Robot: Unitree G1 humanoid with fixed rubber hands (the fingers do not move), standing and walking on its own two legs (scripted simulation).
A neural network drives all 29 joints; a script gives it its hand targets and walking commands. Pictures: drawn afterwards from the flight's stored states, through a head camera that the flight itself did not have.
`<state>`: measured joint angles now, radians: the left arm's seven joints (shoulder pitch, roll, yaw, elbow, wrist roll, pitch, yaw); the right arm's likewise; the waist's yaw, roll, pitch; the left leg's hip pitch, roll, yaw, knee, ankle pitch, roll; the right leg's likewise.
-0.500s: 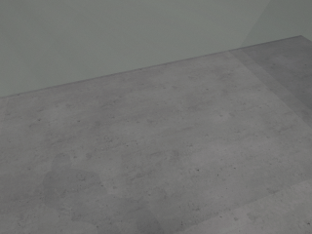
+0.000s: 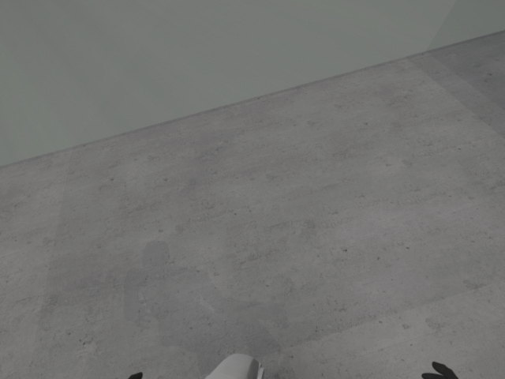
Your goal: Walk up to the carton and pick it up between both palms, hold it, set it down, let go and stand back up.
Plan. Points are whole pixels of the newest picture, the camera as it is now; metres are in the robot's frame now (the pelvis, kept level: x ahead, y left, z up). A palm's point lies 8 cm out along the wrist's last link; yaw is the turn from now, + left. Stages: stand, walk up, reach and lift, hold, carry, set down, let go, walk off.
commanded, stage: walk up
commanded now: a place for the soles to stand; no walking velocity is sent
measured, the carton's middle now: out of the picture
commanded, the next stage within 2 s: none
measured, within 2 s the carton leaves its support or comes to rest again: neither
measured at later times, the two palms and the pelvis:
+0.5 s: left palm out of the picture -0.08 +0.36 -0.14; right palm out of the picture -0.14 -0.19 -0.10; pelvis -0.15 +0.08 +0.00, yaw +5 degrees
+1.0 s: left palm out of the picture -0.30 +0.35 -0.11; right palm out of the picture -0.17 -0.15 -0.14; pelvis -0.29 +0.08 +0.00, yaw +8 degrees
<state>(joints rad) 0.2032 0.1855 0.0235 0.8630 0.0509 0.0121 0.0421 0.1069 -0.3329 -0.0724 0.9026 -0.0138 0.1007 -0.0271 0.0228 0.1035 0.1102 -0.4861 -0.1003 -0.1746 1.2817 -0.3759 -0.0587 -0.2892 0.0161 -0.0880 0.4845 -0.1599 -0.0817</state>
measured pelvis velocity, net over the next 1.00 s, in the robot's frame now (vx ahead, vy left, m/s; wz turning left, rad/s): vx -0.29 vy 0.08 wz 0.15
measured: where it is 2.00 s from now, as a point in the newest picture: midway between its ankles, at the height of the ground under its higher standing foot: outside the picture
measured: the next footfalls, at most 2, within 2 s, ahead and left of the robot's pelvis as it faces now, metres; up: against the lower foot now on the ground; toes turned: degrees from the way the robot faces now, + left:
left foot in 0.32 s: -0.09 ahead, +0.16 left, +0.00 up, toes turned +2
right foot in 0.90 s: -0.24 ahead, -0.01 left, +0.00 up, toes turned +6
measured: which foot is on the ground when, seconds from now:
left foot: up 0.00-0.30, down 0.32-0.92, up 0.94-1.00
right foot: down 0.00-0.36, up 0.38-0.88, down 0.90-1.00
